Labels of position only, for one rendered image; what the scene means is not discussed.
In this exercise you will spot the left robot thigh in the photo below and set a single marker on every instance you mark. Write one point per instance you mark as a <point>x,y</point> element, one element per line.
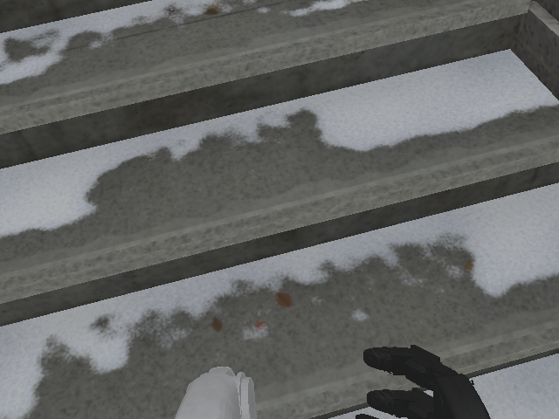
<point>219,395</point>

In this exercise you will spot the right robot hand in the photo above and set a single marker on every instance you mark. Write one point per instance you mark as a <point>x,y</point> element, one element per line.
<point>454,396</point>

